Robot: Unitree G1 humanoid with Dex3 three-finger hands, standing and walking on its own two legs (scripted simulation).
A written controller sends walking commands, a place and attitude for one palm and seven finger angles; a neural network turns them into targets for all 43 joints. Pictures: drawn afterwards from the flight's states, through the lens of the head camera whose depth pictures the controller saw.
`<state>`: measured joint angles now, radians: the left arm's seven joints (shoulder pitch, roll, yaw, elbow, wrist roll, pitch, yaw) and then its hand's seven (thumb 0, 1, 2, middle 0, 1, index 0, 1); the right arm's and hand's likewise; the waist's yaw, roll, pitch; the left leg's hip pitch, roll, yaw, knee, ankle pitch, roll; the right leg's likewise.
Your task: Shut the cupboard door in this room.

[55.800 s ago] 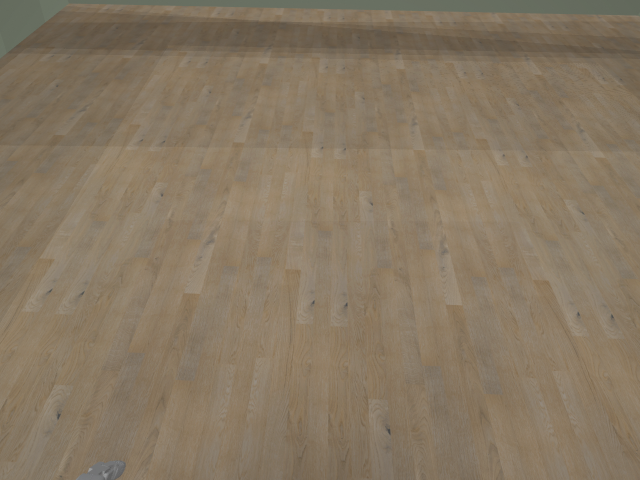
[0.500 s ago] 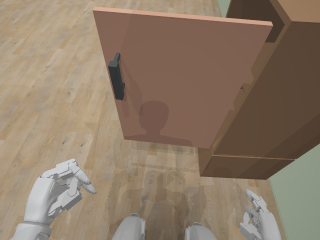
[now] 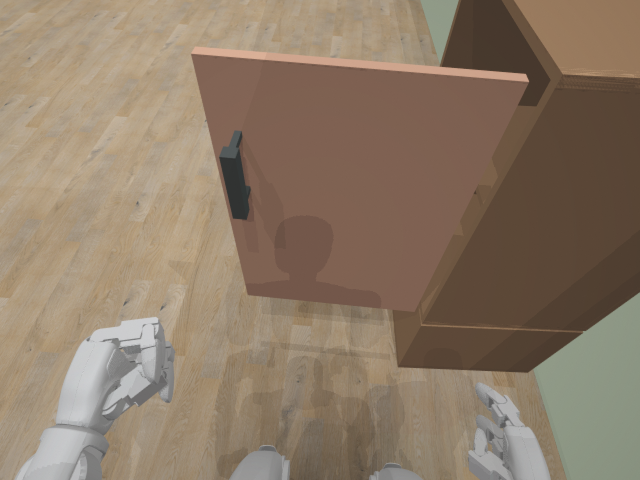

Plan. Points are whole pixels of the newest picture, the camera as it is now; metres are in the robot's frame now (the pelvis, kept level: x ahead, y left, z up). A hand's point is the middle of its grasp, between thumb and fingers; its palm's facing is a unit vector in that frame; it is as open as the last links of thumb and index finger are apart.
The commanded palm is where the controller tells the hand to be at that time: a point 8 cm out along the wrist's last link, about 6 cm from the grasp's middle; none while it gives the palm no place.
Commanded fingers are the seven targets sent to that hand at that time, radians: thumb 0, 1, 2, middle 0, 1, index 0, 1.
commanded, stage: raise the hand and make a fist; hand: left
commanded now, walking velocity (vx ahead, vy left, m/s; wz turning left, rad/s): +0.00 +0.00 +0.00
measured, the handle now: (238, 176) +0.52 +0.16 +0.06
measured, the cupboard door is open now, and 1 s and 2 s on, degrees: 86 86 86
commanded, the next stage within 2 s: bring the fist close to the handle in 0.36 s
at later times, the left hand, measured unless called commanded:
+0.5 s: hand (174, 367) +0.23 +0.17 +0.06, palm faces -0.04 -1.00 -0.05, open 3.1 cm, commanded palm +0.22 +0.23 +0.06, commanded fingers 0.00 0.90 0.90 -1.30 -1.50 -1.30 -1.50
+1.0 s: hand (217, 293) +0.32 +0.15 +0.06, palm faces -0.05 -1.00 -0.04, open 3.1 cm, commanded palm +0.31 +0.20 +0.06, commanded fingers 0.00 0.90 0.90 -1.30 -1.50 -1.30 -1.50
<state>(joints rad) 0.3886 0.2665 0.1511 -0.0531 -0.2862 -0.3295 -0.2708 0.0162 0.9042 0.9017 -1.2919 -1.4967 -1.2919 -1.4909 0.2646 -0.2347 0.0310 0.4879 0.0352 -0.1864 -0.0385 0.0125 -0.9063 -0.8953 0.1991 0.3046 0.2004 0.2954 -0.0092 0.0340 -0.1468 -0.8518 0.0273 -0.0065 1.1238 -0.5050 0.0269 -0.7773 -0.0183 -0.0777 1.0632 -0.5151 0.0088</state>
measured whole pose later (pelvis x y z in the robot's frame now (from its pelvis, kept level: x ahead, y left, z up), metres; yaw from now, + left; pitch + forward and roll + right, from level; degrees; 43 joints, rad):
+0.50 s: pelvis +0.01 -0.01 +0.00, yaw +0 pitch +14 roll -2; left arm 0.40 0.26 0.15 -0.04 -0.28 -0.35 -0.25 0.02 0.90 0.90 -1.30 -1.50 -1.30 -1.50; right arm 0.25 -0.24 0.02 0.49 0.03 -0.18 -0.03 0.01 -0.91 -0.90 0.20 0.30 0.20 0.30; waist -0.02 0.04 -0.15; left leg -0.84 0.03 0.00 1.11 -0.51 0.01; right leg -0.77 -0.01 -0.07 1.06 -0.53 0.00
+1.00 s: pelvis +0.00 -0.01 +0.01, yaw -1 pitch +14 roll -1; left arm 0.00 0.24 0.14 0.25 -0.22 -0.32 -0.18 0.02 0.90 0.90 -1.30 -1.50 -1.30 -1.50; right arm 0.27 -0.25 0.02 0.55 0.03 -0.14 -0.02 0.01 -0.91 -0.90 0.20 0.30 0.20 0.30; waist -0.05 0.03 -0.14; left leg -0.84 0.03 0.01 1.07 -0.49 0.01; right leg -0.79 -0.01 -0.06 1.05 -0.51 -0.01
